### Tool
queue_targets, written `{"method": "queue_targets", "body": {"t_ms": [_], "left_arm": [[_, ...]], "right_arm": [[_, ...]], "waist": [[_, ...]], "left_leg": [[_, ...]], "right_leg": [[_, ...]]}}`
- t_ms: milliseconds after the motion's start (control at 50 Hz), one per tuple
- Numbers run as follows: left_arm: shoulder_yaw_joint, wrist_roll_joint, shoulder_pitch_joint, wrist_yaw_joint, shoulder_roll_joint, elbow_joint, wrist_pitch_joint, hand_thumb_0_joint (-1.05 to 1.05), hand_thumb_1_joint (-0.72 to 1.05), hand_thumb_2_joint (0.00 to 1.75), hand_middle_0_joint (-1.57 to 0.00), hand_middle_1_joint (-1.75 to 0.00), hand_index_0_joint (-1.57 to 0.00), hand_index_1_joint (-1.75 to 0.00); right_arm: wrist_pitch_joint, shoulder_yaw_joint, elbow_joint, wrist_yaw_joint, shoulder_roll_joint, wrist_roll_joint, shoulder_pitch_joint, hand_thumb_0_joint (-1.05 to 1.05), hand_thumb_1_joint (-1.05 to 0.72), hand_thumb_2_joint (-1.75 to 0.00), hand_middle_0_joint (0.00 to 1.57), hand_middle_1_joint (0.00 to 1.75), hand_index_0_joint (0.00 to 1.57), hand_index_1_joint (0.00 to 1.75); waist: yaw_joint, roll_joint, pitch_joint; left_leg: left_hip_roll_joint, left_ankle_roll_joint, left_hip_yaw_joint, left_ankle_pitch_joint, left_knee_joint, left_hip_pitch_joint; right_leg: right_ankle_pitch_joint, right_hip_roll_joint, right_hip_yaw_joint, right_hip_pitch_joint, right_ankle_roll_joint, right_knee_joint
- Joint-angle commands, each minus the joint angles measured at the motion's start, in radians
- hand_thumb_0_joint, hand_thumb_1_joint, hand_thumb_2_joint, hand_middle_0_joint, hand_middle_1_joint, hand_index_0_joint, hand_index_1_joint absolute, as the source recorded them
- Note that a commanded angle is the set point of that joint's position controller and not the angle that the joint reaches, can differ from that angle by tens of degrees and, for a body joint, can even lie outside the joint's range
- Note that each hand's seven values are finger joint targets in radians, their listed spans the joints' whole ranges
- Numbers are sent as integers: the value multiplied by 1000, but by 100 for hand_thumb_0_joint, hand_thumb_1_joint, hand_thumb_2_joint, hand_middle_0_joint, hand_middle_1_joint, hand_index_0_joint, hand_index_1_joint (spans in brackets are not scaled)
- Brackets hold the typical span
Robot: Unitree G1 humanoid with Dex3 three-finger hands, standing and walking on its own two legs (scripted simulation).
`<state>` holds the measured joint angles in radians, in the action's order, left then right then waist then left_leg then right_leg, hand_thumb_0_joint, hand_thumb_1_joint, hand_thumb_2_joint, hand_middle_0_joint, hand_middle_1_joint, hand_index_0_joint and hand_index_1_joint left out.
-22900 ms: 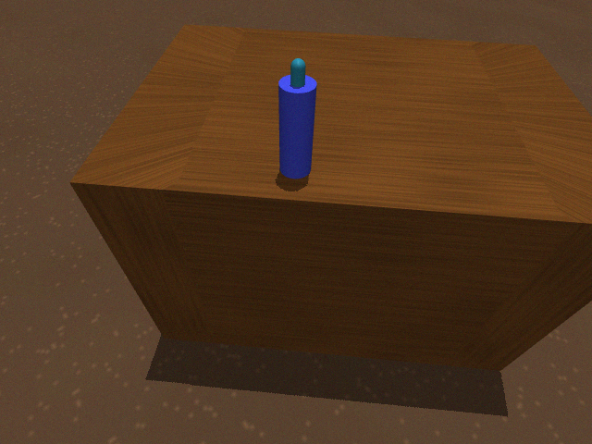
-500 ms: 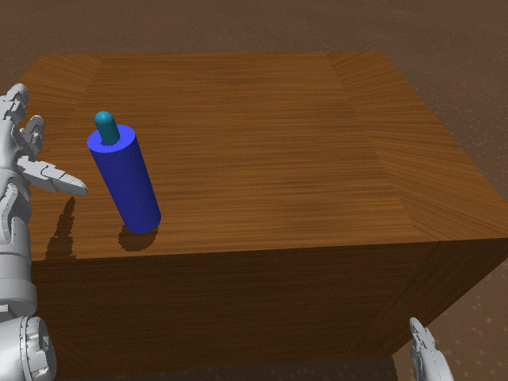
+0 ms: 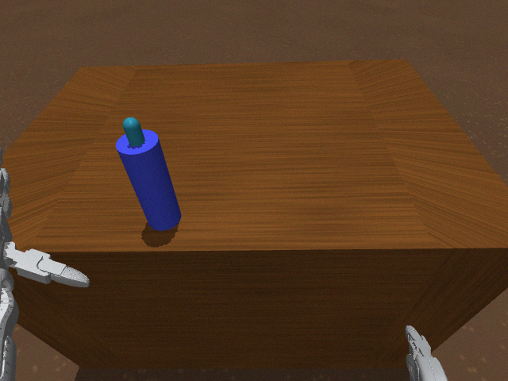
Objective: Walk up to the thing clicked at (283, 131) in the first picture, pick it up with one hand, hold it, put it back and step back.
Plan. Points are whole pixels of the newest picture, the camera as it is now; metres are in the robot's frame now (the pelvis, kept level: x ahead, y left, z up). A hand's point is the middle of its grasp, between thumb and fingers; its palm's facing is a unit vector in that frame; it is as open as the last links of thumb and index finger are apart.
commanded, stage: sink last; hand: left
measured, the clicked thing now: (149, 175) +0.44 +0.20 +0.11
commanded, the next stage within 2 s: home in 0.66 s
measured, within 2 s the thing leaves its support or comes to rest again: neither
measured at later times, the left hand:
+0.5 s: hand (54, 327) +0.15 +0.20 +0.17, palm faces +0.31 -0.84 -0.44, open 17.5 cm
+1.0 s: hand (81, 341) +0.17 +0.23 +0.07, palm faces +0.29 -0.90 -0.31, open 17.4 cm
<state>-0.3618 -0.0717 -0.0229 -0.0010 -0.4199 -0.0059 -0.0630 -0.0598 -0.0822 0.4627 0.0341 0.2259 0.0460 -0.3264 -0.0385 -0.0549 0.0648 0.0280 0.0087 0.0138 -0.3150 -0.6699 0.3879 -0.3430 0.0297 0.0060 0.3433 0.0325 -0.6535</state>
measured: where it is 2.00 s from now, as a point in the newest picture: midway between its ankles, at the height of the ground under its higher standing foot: outside the picture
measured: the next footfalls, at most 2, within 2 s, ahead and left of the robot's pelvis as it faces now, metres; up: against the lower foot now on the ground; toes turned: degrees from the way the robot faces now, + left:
none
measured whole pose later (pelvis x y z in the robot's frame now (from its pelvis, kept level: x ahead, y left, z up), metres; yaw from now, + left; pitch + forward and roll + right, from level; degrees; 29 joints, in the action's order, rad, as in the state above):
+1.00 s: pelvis +0.00 -0.01 +0.01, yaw +1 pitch -1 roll +0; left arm -0.21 -0.05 -0.50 0.01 -0.26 0.12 -0.29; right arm -0.16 -0.05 0.55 0.04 0.17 0.02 -0.28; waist -0.05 0.00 -0.05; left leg 0.02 0.02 0.00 -0.25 -0.54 0.27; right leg -0.30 0.04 -0.01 0.23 0.02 -0.55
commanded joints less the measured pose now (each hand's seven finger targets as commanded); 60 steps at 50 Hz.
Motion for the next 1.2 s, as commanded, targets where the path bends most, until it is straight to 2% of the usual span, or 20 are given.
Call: {"method": "queue_targets", "body": {"t_ms": [0,80,120,140,200,220,280,340,560,620,660,720,740,760,880,920,1020,1080,1140,1180], "left_arm": [[-171,-20,-13,45,-266,469,-110,0,-54,1,-5,-4,-6,-3],[-126,-25,-199,31,-181,569,-145,0,-54,1,-5,-5,-6,-4],[-50,-20,-300,21,-95,580,-159,0,-54,1,-5,-5,-6,-4],[-57,-19,-320,21,-98,636,-169,0,-55,2,-5,-5,-6,-4],[-34,-14,-408,22,-81,644,-188,0,-55,2,-6,-5,-7,-4],[-54,-13,-424,24,-89,655,-193,0,-54,1,-5,-5,-6,-4],[-35,-3,-389,32,-91,706,-215,0,-54,2,-5,-5,-6,-4],[-19,4,-420,33,-75,713,-233,0,-54,2,-5,-5,-6,-4],[-184,-6,-377,40,-159,543,-303,0,-55,3,-5,-5,-6,-5],[-194,-16,-360,34,-147,422,-314,0,-56,3,-5,-5,-6,-5],[-164,-19,-347,24,-123,364,-315,0,-56,3,-5,-5,-6,-5],[-96,-12,-349,14,-74,389,-324,0,-59,4,-7,-7,-7,-7],[-91,-15,-392,13,-71,383,-323,0,-61,4,-7,-7,-7,-7],[-64,-13,-387,11,-61,396,-321,0,-53,12,-6,-7,-6,-7],[-16,8,-408,35,-49,413,-310,0,-53,7,-5,-6,-6,-6],[76,19,-476,34,39,282,-289,0,-55,6,-5,-6,-5,-5],[128,35,-450,33,53,181,-250,0,-59,3,-5,-5,-5,-4],[158,46,-423,36,53,129,-225,0,-61,2,-4,-4,-5,-4],[235,54,-375,32,113,-21,-189,0,-59,3,-5,-4,-5,-4],[301,61,-306,28,165,-106,-175,0,-58,4,-5,-5,-5,-4]], "right_arm": [[-47,-85,-126,24,132,6,6,0,52,-6,5,5,5,5],[-46,-72,-106,11,88,2,-6,0,52,-6,5,5,5,5],[-56,-51,-138,4,69,-1,33,0,51,-6,5,5,5,5],[-65,-43,-188,5,67,-1,77,0,51,-6,5,5,5,5],[-82,-97,-187,17,132,-10,72,0,51,-6,5,5,5,5],[-87,-106,-175,19,141,-12,68,0,52,-6,5,5,5,5],[-109,-131,-173,28,160,-18,98,0,52,-6,5,5,5,5],[-124,-81,-115,26,86,-21,55,0,53,-6,5,5,5,5],[-149,-114,-198,25,117,-23,93,0,51,-6,5,5,5,5],[-147,-121,-150,18,118,-17,75,0,51,-6,5,5,5,5],[-150,-126,-145,16,125,-12,74,0,51,-6,5,5,5,5],[-157,-71,-133,8,79,-9,46,0,46,-8,5,5,5,5],[-157,-79,-129,8,91,-4,61,0,44,-8,5,5,5,5],[-160,-99,-156,11,123,-5,66,0,36,-16,11,13,11,13],[-148,3,-115,5,40,-19,116,0,-12,-52,13,19,13,19],[-146,38,-80,5,9,-27,155,0,-28,-55,14,20,14,20],[-143,-44,-16,24,119,-40,140,0,-55,-72,17,25,17,25],[-140,-76,-10,35,149,-44,109,0,-73,-81,18,27,18,27],[-132,-36,6,35,93,-38,135,0,-86,-88,20,29,20,29],[-130,35,-11,31,18,-33,198,0,-89,-90,20,30,20,30]], "waist": [[-15,-17,80],[3,-23,-7],[2,-20,-17],[-13,-37,6],[10,-4,-7],[4,12,-11],[14,13,12],[12,44,-35],[-36,66,-69],[-31,79,-134],[-16,95,-142],[-12,76,-86],[-27,56,-70],[-9,61,-40],[-42,-30,18],[-30,-10,-45],[27,8,-32],[47,46,57],[59,97,15],[52,97,30]], "left_leg": [[-19,-7,31,183,124,-115],[-24,-13,43,119,136,-94],[-22,-13,39,112,141,-91],[-25,-13,41,108,139,-91],[-28,-17,34,77,143,-99],[-28,-19,32,65,143,-96],[-31,-19,26,20,156,-117],[-38,-25,28,-35,158,-97],[-47,-20,33,4,182,-100],[-47,-21,31,-29,199,-81],[-45,-22,31,-28,204,-96],[-41,-25,30,23,218,-136],[-41,-23,31,50,224,-145],[-38,-24,30,61,229,-167],[-31,-15,18,117,239,-163],[-30,-17,19,92,241,-133],[-25,-15,20,100,229,-174],[-21,-14,14,244,207,-244],[-22,-18,17,276,197,-236],[-24,-20,16,278,192,-221]], "right_leg": [[170,-36,-66,-24,-28,116],[127,-29,-64,7,-22,135],[114,-29,-68,3,-25,128],[107,-26,-65,-5,-27,132],[78,-28,-68,3,-25,140],[65,-27,-71,8,-26,141],[21,-27,-67,16,-25,149],[-41,-22,-65,37,-20,168],[-40,6,-21,-38,-11,236],[-80,9,-13,-19,-10,253],[-82,8,-9,-6,-8,260],[-2,-4,-40,-29,-11,230],[29,-9,-54,-46,-17,218],[54,-14,-61,-59,-18,211],[111,-24,-72,-119,-34,199],[91,-25,-71,-100,-32,209],[112,-29,-70,-63,-31,215],[242,-33,-75,-90,-28,193],[277,-28,-73,-66,-21,194],[286,-21,-70,-63,-21,185]]}}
